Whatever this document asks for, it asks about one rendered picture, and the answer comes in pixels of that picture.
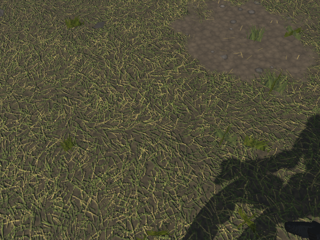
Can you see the robot right hand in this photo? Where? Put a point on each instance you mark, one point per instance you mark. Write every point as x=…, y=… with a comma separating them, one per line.
x=304, y=229

